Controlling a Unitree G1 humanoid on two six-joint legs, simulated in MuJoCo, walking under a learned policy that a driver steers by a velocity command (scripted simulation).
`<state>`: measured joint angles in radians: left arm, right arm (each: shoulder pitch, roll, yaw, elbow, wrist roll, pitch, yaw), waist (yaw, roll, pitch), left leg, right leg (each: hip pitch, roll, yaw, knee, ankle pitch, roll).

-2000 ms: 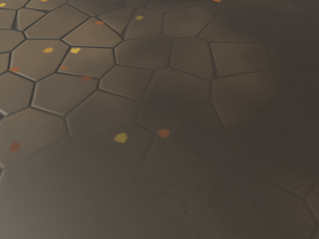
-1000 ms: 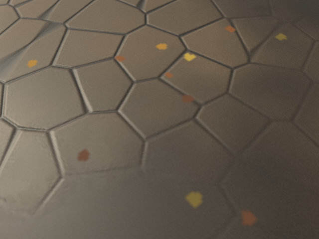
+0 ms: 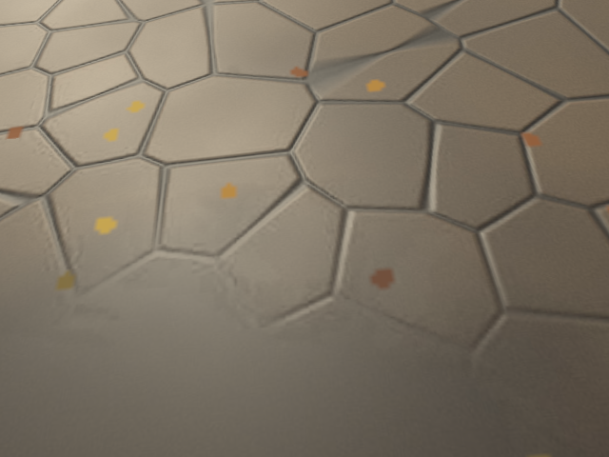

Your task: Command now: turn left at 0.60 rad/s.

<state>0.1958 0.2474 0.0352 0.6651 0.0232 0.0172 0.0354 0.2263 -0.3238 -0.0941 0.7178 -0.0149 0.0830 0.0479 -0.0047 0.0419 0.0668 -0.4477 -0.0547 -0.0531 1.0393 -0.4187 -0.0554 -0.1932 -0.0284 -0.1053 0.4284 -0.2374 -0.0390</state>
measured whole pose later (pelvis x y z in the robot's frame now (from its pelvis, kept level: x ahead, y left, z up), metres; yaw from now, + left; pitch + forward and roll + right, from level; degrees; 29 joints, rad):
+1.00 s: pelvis -0.02 +0.06 -0.01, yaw -6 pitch +1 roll +0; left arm 0.21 0.32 0.09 0.74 0.00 0.06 -0.01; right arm 0.18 -0.28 -0.02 0.72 -0.02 0.01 -0.04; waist 0.02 -0.03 0.07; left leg -0.26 -0.05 -0.03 0.50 -0.23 0.02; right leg -0.31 0.09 0.20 0.59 -0.31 0.00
